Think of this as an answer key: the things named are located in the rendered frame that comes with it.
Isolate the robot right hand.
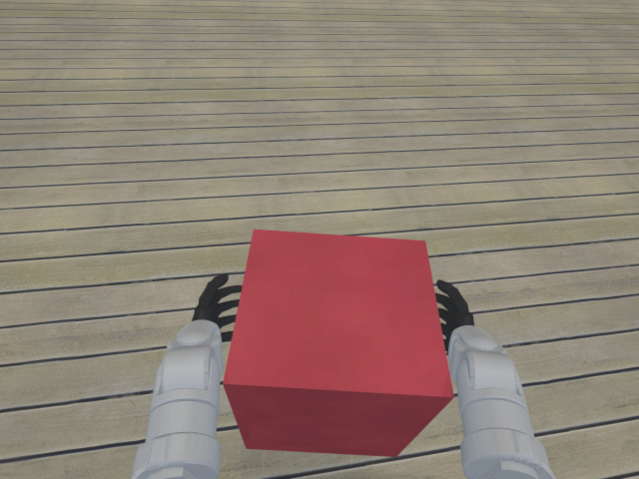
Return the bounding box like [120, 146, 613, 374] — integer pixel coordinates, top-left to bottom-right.
[435, 279, 475, 353]

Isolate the robot left forearm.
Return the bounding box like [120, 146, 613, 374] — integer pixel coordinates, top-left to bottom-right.
[131, 319, 224, 479]

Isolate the robot left hand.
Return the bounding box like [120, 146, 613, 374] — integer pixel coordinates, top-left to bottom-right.
[192, 273, 242, 342]

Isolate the carton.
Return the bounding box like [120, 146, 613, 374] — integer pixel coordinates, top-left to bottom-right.
[223, 230, 454, 457]

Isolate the robot right forearm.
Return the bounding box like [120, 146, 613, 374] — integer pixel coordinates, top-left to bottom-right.
[448, 325, 556, 479]

